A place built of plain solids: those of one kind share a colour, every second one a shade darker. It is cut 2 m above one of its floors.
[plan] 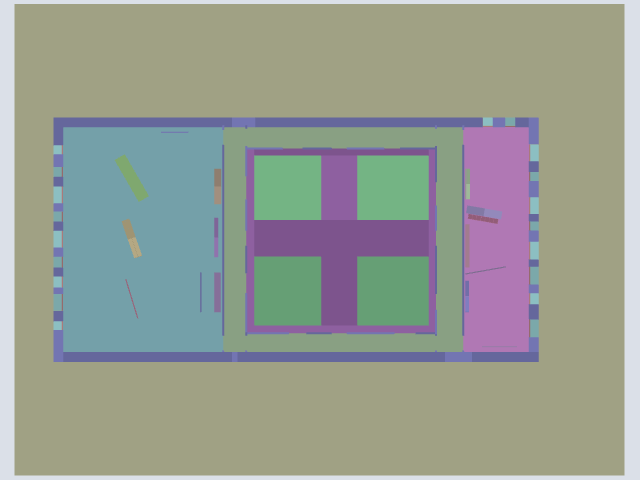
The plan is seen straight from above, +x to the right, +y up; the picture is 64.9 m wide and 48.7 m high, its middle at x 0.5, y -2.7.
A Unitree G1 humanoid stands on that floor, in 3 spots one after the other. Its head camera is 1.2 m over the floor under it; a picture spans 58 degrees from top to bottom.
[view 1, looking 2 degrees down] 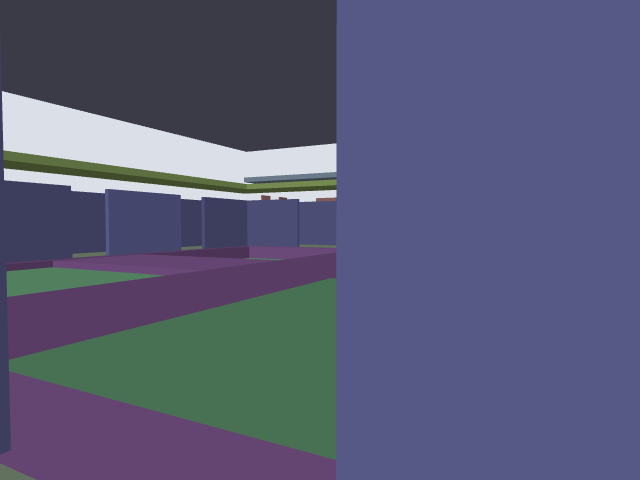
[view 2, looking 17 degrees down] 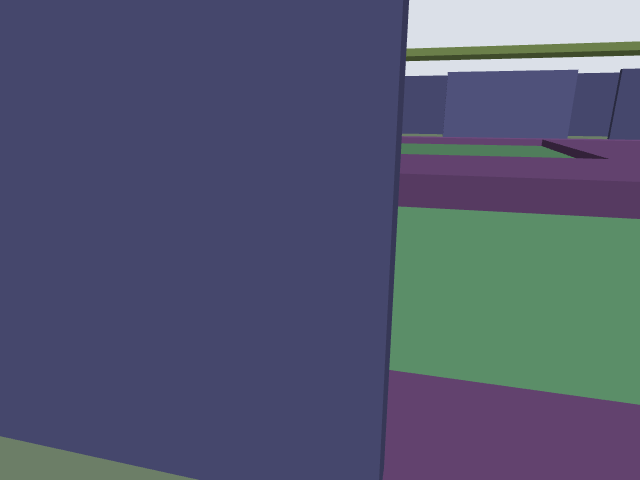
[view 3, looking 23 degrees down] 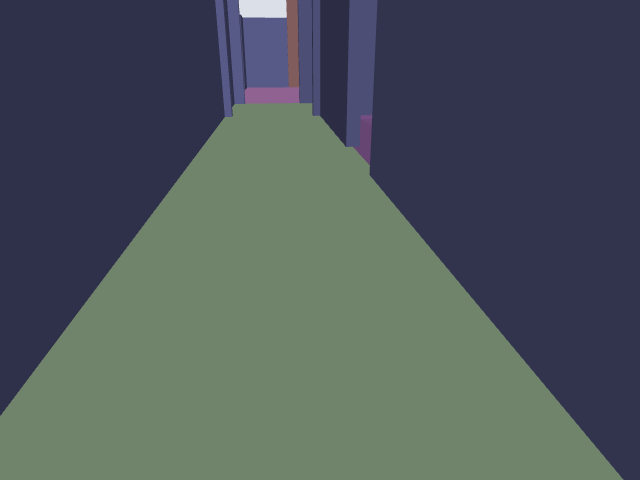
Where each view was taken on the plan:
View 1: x -8.15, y -8.57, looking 27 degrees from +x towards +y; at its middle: wall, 25.92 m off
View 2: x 8.55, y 7.71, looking -76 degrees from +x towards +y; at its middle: wall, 1.11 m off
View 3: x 2.45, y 7.71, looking -6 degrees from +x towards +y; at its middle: floor_corr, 3.07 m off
